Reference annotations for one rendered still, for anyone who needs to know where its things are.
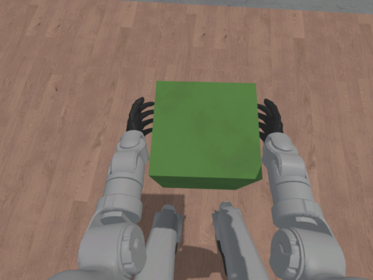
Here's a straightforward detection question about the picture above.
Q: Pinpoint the robot right hand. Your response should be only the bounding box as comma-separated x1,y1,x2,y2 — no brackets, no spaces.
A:
258,99,283,143

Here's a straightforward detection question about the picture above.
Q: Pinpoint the robot left upper arm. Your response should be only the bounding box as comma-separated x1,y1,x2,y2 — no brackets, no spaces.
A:
47,222,147,280

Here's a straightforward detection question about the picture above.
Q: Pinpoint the robot left shin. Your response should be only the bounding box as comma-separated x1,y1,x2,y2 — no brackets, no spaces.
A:
153,204,176,221

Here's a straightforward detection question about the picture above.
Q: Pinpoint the right robot thigh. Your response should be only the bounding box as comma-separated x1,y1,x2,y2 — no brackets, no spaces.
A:
212,206,270,280

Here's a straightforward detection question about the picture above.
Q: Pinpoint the carton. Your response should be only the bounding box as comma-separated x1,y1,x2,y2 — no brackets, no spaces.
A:
149,81,262,190

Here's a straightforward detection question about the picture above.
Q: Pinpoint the robot left hand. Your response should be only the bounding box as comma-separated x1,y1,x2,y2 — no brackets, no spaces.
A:
126,97,154,136

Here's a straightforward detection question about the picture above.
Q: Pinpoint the robot right upper arm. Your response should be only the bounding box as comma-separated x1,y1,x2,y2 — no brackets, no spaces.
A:
269,226,370,280

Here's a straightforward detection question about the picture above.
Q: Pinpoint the right robot forearm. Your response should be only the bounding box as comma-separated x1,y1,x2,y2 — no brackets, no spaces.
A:
262,132,346,274

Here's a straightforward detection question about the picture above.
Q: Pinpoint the left robot forearm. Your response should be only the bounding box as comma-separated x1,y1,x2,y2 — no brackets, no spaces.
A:
78,130,149,266

